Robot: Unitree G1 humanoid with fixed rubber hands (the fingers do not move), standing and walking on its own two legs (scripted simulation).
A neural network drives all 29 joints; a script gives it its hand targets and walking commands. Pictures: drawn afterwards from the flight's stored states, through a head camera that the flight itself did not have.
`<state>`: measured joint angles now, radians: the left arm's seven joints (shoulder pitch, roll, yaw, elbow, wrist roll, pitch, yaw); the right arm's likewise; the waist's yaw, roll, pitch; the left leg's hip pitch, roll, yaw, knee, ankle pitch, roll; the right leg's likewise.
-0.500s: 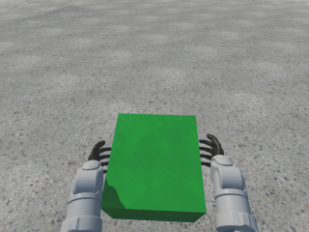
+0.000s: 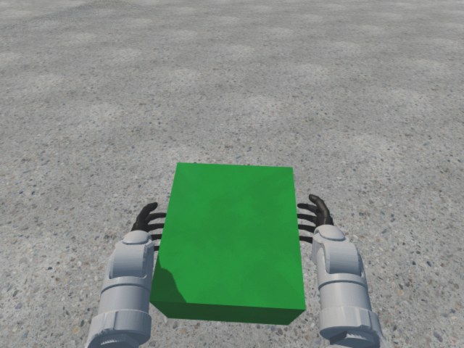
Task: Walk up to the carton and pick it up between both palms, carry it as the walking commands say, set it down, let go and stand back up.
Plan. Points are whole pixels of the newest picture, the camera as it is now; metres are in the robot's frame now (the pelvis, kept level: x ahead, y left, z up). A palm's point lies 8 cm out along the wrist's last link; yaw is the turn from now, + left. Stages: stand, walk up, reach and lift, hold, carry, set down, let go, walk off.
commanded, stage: hold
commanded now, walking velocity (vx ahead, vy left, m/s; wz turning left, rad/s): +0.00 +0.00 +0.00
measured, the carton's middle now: (231, 241) +0.33 +0.00 -0.03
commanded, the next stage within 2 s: carry in 0.46 s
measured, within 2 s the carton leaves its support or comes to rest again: neither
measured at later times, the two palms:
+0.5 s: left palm (151, 244) +0.28 +0.15 +0.04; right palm (334, 236) +0.28 -0.18 +0.05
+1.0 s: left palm (189, 174) +0.41 +0.08 +0.09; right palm (358, 183) +0.36 -0.24 +0.11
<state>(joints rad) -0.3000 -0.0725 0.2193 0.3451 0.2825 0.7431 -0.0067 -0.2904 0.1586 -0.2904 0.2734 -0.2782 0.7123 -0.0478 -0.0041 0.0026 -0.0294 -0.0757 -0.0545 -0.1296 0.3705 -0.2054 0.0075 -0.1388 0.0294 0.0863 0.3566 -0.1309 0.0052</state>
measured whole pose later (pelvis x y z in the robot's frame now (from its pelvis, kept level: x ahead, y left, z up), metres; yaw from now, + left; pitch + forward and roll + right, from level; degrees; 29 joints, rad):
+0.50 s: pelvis +0.01 -0.02 +0.00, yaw -1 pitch -4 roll +0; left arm -0.20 -0.10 0.18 0.23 0.27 0.77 0.02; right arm -0.21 0.14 -0.25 0.21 -0.25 0.71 -0.03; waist 0.00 0.00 -0.05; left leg -0.05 -0.03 -0.12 0.33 -0.20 -0.01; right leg -0.13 0.05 0.09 0.34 -0.13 -0.02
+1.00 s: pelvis +0.13 -0.02 -0.01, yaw -10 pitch +6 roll -3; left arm -0.05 -0.13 0.04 -0.47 0.09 1.15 0.20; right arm -0.11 0.13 -0.14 -0.42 -0.06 1.08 -0.19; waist -0.04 0.03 -0.14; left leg 0.02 0.06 0.14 0.26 -0.37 0.00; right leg -0.51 -0.04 -0.11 0.65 -0.20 0.02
